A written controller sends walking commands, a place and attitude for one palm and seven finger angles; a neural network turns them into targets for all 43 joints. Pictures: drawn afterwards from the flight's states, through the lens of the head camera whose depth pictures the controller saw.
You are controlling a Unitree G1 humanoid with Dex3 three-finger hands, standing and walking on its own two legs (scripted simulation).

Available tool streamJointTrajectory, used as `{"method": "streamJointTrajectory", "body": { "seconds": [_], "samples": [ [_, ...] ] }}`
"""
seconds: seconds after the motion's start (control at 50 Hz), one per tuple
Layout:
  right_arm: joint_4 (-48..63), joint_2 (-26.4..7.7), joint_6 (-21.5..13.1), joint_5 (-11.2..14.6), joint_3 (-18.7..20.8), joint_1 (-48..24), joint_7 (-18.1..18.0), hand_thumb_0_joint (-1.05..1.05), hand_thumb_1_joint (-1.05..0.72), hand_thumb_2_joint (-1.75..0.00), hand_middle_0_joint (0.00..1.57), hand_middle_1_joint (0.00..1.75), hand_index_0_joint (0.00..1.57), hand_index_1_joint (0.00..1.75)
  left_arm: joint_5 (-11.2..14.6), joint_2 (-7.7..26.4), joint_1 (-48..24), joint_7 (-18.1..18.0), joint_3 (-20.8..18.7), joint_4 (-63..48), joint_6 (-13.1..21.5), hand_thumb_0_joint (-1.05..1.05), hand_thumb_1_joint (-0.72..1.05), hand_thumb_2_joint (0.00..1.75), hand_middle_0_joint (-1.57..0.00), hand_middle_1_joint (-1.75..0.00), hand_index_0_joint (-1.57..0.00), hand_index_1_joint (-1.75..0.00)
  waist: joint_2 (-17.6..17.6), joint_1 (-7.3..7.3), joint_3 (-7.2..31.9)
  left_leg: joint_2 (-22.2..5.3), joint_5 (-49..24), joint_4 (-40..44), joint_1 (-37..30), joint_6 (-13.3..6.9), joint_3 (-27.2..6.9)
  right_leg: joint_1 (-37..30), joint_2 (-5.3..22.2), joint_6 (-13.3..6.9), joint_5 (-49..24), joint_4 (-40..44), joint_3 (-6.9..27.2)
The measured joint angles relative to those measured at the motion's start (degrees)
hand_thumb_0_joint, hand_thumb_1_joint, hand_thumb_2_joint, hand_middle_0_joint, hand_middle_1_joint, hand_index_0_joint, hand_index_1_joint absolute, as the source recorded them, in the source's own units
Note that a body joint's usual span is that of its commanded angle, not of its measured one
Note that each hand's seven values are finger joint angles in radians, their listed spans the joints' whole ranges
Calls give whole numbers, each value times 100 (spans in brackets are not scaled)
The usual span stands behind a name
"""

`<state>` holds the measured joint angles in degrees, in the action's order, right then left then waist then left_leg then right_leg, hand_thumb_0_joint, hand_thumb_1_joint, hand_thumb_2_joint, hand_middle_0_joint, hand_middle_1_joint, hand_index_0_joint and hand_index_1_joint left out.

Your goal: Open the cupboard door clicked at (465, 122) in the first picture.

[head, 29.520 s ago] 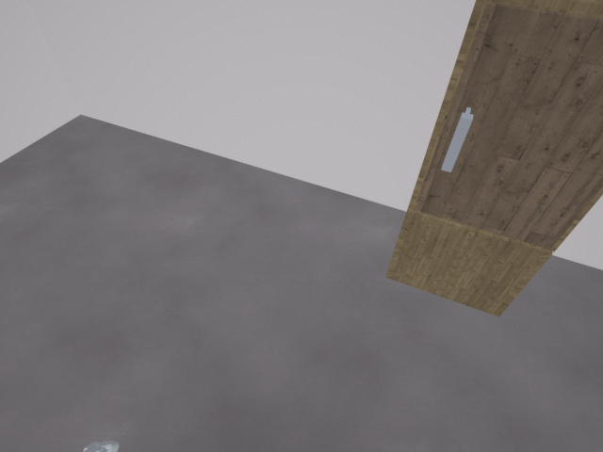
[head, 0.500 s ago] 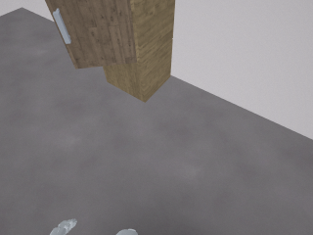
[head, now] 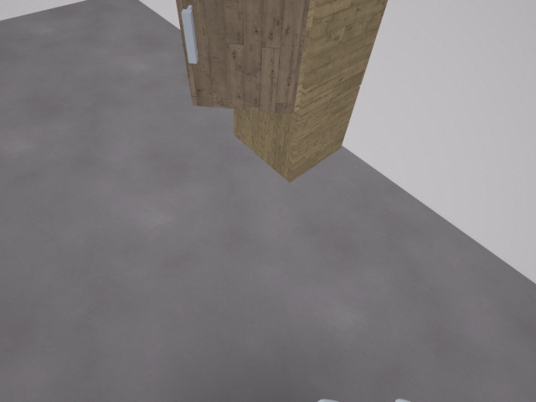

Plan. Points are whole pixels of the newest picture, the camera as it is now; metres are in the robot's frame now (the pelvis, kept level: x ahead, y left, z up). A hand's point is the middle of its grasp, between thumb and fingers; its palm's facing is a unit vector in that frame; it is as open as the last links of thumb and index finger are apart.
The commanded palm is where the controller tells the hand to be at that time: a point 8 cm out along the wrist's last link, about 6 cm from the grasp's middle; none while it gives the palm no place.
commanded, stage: take the last steps up to it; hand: left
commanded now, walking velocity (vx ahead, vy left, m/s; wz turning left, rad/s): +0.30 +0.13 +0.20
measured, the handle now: (191, 34) +1.11 +0.35 -0.05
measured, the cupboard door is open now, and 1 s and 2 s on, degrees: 44 44 44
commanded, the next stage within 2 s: come to a stop and stand still in 1.52 s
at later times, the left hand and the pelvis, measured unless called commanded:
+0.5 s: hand out of the picture +0.02 +0.20 -0.18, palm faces +0.21 -0.97 -0.15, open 7.4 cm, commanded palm none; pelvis +0.12 +0.05 -0.01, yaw +7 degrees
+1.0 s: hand (155, 275) +0.34 +0.25 -0.15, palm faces +0.11 -0.97 -0.21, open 7.3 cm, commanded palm none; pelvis +0.28 +0.07 +0.01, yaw +4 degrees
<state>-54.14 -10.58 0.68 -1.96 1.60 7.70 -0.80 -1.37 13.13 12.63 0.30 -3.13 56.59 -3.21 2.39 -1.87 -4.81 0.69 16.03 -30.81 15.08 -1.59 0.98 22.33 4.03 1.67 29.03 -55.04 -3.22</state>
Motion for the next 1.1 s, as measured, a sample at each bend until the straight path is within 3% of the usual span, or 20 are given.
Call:
{"method": "streamJointTrajectory", "body": {
  "seconds": [0.06,0.12,0.14,0.18,0.22,0.26,0.34,0.42,0.48,0.52,0.58,0.64,0.74,0.8,0.86,0.92,0.98,1.1],
  "samples": [
    [-86,2,-23,-2,-2,196,23,0,-91,-90,20,30,20,30,-12,-32,-21,63,0,-54,97,1,91,90,-20,-30,-20,-29,-162,32,82,-15,-52,151,-96,23,-93,-184,-44,-45,-111,661,-56],
    [-191,-11,4,35,23,440,54,0,-90,-90,20,30,20,30,-27,-46,37,103,3,-150,258,1,91,90,-20,-30,-20,-29,-247,54,187,24,143,-103,-52,64,-164,-722,-100,-90,-466,1927,-128],
    [-220,-7,19,63,40,524,68,0,-90,-90,20,30,20,30,-47,-30,78,95,-6,-190,345,0,91,90,-20,-30,-20,-29,-196,34,229,82,509,-454,88,63,-133,-822,-49,-167,-735,2243,-76],
    [-339,-104,120,47,94,598,119,1,-91,-90,20,30,20,30,-48,-143,117,45,11,-165,436,0,91,90,-20,-30,-20,-29,-359,26,195,56,1016,-1604,471,93,-216,-892,-62,-205,-906,2073,-217],
    [-445,-167,210,21,152,612,178,1,-91,-90,20,30,20,30,-40,-236,298,-6,34,-120,498,0,91,90,-20,-30,-20,-29,-389,13,227,-1,789,-2572,884,151,-153,-1115,-31,-182,-880,2262,-278],
    [-470,-195,235,13,194,576,229,1,-91,-90,20,30,20,30,-31,-302,500,-33,56,-14,544,0,91,90,-20,-30,-20,-29,-332,43,260,-141,310,-2954,1219,249,-38,-1381,25,-107,-995,2682,-306],
    [-384,-187,150,46,231,462,298,1,-91,-90,20,30,19,30,-38,-382,785,-29,111,274,626,0,91,90,-20,-30,-20,-29,-110,58,227,-358,-129,-2343,1486,371,176,-1844,219,-5,-1193,3384,-370],
    [-315,-180,64,67,207,268,336,1,-91,-90,19,30,19,30,-56,-430,976,-18,141,513,639,0,91,90,-20,-30,-20,-30,4,-51,127,-386,-241,-1233,1380,329,353,-2153,403,191,-1053,3534,-482],
    [-236,-148,-67,52,149,123,333,1,-91,-90,19,30,19,30,-48,-414,1136,-19,111,652,577,0,90,90,-20,-30,-20,-30,75,-123,68,-294,-321,-332,961,208,530,-2223,554,357,-647,3125,-514],
    [-118,-183,-247,11,138,65,268,1,-91,-90,19,30,19,30,-17,-443,1233,1,107,708,477,0,90,90,-20,-30,-20,-30,-80,-82,82,-366,-729,-190,838,39,481,-1751,529,210,-129,1822,-428],
    [-87,19,-335,-7,90,20,128,0,-91,-90,19,30,19,30,-2,-300,958,-16,66,724,292,1,91,90,-20,-30,-20,-30,67,-71,-31,-312,-297,-644,802,-27,626,-602,367,-126,24,-593,46],
    [-182,169,-345,-14,34,190,42,0,-91,-90,20,30,19,30,-28,-219,575,16,13,570,269,1,91,90,-20,-30,-20,-29,47,-50,23,-247,-253,-267,466,-6,711,243,274,-224,-435,-1250,-43],
    [-426,65,-350,-11,110,559,-17,-1,-94,-90,20,30,20,30,-31,-245,19,57,-20,149,333,1,91,90,-20,-30,-20,-29,-101,53,169,-112,-360,487,-163,-49,798,597,221,-223,-946,126,-223],
    [-585,9,-289,-18,119,782,29,0,-94,-90,20,30,20,30,-36,-259,-236,84,-20,-41,371,0,91,90,-20,-30,-20,-29,-169,137,227,-82,-217,585,-440,-3,823,350,150,-207,-1122,1054,-257],
    [-723,1,-216,1,122,1031,63,0,-93,-90,20,30,20,30,-51,-221,-333,103,-11,-192,469,0,91,90,-20,-30,-20,-29,-160,180,309,-94,227,157,-514,96,834,-226,61,-231,-1231,2010,-248],
    [-859,-45,-72,24,145,1042,111,0,-92,-90,20,30,20,30,-39,-302,-343,41,23,-208,609,0,91,90,-20,-30,-20,-29,-328,188,250,-182,1054,-1534,53,111,493,-406,-83,-422,-1218,1905,-363],
    [-879,-46,-40,16,167,903,141,1,-92,-90,20,30,19,30,-2,-391,-102,-18,77,-119,676,0,91,90,-20,-30,-20,-29,-328,219,238,-251,545,-2686,754,199,296,-846,-173,-409,-1325,2464,-403],
    [-661,40,-99,46,185,597,188,1,-91,-90,19,30,19,30,16,-339,428,-58,58,329,754,-1,94,90,-20,-30,-20,-30,-179,176,289,-513,-178,-1996,1396,402,301,-1630,-180,-332,-1507,3523,-405]
  ]
}}
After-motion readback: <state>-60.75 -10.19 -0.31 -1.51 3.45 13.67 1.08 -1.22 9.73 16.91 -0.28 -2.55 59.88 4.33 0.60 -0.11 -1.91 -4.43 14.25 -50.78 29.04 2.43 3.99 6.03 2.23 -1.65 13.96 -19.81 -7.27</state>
